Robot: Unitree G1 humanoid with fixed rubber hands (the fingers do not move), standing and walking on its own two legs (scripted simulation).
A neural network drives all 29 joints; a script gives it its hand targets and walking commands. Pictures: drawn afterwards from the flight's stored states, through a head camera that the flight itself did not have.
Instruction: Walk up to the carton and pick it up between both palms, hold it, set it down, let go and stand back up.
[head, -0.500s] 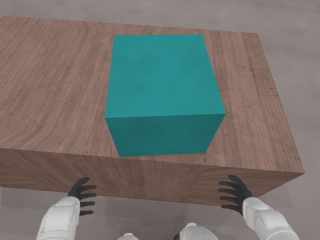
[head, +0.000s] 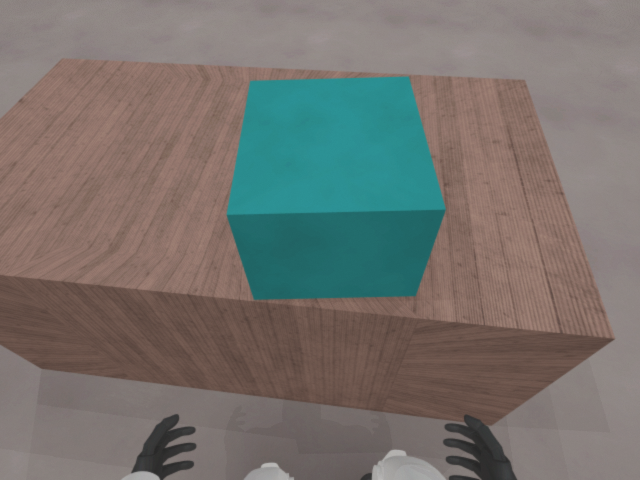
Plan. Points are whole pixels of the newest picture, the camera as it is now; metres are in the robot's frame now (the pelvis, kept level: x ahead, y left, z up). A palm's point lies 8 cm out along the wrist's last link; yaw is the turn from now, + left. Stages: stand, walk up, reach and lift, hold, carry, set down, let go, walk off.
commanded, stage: reach and lift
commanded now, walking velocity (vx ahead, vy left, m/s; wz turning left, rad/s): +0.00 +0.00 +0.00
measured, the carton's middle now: (332, 187) +0.59 +0.00 -0.02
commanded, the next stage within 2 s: none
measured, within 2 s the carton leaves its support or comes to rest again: neither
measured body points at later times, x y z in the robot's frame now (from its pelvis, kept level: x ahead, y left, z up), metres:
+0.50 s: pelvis +0.00 -0.01 +0.01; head +0.01 -0.01 +0.46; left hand +0.21 +0.23 -0.06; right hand +0.20 -0.19 -0.06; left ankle +0.04 +0.14 -0.70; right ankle +0.09 -0.08 -0.70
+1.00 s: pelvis +0.05 +0.01 +0.01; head +0.09 +0.02 +0.46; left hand +0.26 +0.25 -0.05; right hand +0.26 -0.20 -0.06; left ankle +0.04 +0.14 -0.70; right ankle +0.09 -0.08 -0.70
